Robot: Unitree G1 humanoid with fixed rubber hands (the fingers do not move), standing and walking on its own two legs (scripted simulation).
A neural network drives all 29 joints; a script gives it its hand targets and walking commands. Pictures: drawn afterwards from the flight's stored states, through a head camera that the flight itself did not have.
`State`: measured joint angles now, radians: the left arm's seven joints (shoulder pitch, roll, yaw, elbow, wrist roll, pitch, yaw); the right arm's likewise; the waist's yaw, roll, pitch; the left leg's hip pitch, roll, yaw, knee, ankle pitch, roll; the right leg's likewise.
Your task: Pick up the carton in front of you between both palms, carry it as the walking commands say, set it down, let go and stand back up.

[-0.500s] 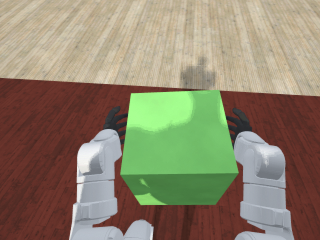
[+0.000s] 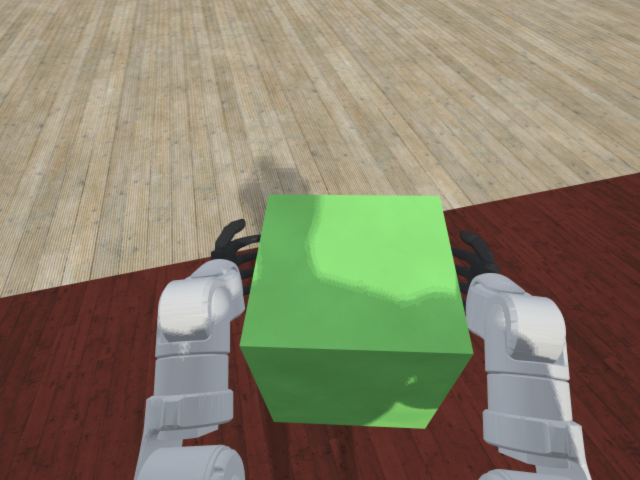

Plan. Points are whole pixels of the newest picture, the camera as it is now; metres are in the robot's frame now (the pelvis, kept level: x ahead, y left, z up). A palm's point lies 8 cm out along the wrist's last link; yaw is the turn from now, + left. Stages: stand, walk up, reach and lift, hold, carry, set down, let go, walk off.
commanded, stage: carry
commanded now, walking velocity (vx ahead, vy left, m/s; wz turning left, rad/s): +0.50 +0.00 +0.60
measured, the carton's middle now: (350, 317) +0.32 +0.00 +0.03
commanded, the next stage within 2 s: none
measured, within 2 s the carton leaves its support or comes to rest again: neither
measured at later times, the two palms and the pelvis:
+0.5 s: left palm (220, 183) +0.53 +0.20 +0.09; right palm (397, 156) +0.61 -0.09 +0.08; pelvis +0.24 -0.03 -0.01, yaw +12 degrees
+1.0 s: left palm (204, 134) +0.79 +0.30 +0.01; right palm (338, 121) +0.85 +0.00 +0.01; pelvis +0.49 +0.09 -0.07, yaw +14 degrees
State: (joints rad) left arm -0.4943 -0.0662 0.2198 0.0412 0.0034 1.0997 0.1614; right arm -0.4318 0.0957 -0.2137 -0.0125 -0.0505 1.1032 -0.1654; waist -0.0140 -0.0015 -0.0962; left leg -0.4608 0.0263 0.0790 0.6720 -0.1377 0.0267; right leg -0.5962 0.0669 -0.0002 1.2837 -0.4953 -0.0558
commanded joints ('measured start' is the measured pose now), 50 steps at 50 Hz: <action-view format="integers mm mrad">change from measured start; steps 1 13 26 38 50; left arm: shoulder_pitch -584 -382 -619 -601 -466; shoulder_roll -917 -706 -856 -877 -897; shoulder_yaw -630 -518 -727 -657 -671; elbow -105 -58 -239 -52 -151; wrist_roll -193 -63 -330 -276 -146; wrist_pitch -42 -25 -57 -10 -100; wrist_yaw -75 -65 -129 -110 -86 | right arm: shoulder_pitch -793 -690 -590 -570 -647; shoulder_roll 856 833 792 705 876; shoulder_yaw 680 684 604 533 732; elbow -179 -46 -101 -32 -144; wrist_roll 367 386 204 174 367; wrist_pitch -59 -31 -42 -14 -104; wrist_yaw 128 137 69 87 162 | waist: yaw -22 17 98 -38 -53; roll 199 -228 -144 215 89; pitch -306 -451 -298 -433 -363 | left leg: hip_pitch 289 -171 -269 768 632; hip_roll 212 -29 -31 318 165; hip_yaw -327 -99 -15 -611 -269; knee -286 416 135 -166 -184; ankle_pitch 43 -468 29 393 762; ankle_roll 170 30 29 252 100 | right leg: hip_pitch -82 875 710 -238 -237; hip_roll -61 -453 -305 -85 -105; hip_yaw -24 334 31 15 -39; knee -230 -770 -786 154 -325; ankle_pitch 151 960 965 -85 374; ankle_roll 18 -79 -89 41 29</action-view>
